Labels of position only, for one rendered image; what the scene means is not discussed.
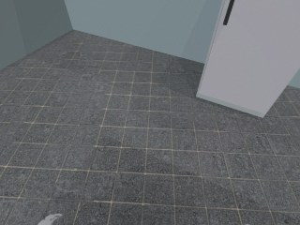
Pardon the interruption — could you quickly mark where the handle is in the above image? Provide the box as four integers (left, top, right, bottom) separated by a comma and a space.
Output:
223, 0, 234, 25

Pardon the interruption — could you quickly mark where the left robot hand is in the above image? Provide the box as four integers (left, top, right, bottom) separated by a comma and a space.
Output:
38, 214, 63, 225

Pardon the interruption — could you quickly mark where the fridge door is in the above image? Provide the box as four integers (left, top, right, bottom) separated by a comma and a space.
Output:
199, 0, 300, 114

